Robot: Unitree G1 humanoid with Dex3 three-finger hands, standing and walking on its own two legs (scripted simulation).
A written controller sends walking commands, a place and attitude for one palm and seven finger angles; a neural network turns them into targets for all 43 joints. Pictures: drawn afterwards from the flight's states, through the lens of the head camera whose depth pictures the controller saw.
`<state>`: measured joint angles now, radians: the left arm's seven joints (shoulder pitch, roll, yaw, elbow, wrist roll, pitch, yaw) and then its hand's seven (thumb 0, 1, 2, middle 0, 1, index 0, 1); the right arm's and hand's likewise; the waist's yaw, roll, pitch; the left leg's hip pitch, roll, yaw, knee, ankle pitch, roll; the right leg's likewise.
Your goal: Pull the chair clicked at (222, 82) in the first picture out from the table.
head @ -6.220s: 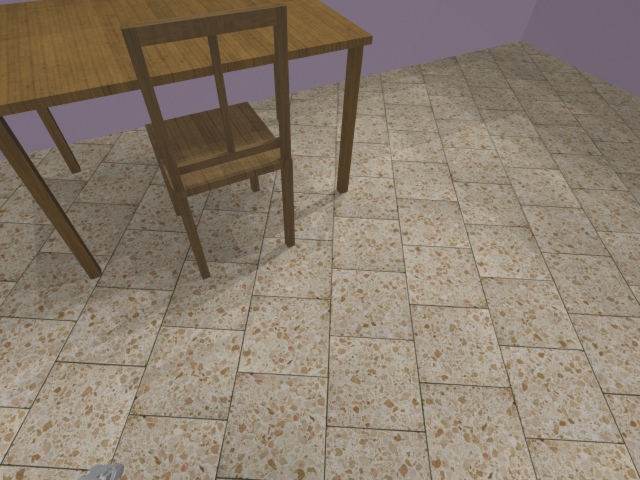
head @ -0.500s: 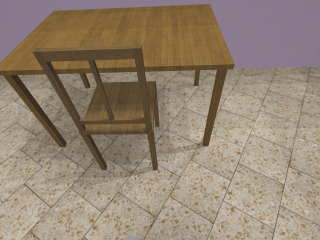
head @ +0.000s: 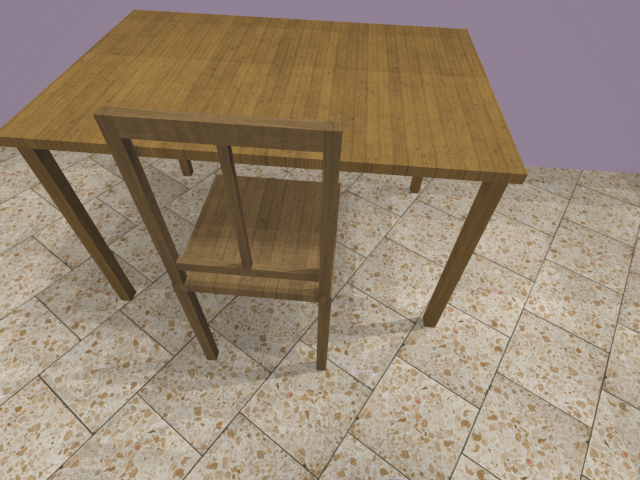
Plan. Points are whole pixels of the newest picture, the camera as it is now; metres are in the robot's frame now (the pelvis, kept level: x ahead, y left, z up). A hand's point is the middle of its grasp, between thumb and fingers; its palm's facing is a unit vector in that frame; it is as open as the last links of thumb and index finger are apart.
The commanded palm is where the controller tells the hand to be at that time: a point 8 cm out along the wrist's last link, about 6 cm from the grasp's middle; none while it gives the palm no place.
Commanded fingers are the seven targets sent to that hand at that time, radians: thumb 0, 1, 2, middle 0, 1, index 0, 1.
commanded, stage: take the last steps up to it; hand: left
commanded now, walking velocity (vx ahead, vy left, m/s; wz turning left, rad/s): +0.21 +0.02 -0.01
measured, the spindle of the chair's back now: (237, 213) +0.59 +0.21 -0.07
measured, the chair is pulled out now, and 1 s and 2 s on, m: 0.00 0.00 0.00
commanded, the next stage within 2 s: come to a stop and stand still in 0.12 s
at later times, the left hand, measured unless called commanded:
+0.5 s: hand (203, 459) +0.18 +0.19 -0.19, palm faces +0.06 -0.98 -0.19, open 7.3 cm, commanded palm none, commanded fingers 0.00 0.90 0.90 -0.20 -0.30 -0.20 -0.30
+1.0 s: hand out of the picture +0.11 +0.16 -0.17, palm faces +0.00 -0.97 -0.24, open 7.4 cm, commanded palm none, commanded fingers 0.00 0.90 0.90 -0.20 -0.30 -0.20 -0.30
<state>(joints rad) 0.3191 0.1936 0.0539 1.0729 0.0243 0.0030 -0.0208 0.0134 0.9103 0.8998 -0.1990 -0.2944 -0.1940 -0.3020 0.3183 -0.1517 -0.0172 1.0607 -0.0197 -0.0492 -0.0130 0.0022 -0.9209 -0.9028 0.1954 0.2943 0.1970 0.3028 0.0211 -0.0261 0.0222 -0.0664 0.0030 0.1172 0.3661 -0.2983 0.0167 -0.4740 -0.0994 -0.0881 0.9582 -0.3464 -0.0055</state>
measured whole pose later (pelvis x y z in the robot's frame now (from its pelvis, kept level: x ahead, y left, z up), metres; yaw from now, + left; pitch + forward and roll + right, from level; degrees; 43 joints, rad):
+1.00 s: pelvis +0.10 -0.03 +0.00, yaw -3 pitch -1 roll +1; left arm 0.29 0.15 0.02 1.06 0.02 0.03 0.02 0.01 0.91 0.90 -0.20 -0.29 -0.20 -0.30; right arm 0.22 -0.18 -0.05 1.06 -0.01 0.05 -0.01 0.00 -0.91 -0.90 0.19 0.29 0.20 0.30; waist 0.00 0.04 0.01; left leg -0.34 0.04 0.02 0.56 -0.26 -0.01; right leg -0.14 -0.01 -0.03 0.48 -0.32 -0.02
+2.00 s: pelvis +0.12 +0.01 -0.01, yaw -3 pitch +0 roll +0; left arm 0.29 0.21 0.00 1.04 0.02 0.00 0.03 0.01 0.91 0.90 -0.20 -0.29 -0.20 -0.30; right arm 0.21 -0.16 0.01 1.05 -0.01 -0.02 -0.02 0.00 -0.92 -0.90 0.20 0.29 0.20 0.30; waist 0.01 -0.03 0.01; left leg -0.25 -0.01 0.05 0.54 -0.28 0.04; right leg -0.13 -0.04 -0.01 0.49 -0.35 0.04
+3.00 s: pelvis +0.06 -0.04 -0.11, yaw -1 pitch +15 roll -2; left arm 0.46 0.22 0.23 0.05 -0.30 -0.55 -0.32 0.02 0.45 0.71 -0.16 -0.22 -0.15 -0.23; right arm 0.15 -0.25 -0.04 0.55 0.01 -0.25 -0.07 0.01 -0.91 -0.90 0.19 0.29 0.20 0.30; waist 0.05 -0.01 -0.16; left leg -1.02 0.05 -0.08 1.27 -0.51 -0.04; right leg -0.89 0.03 -0.14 1.25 -0.62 -0.08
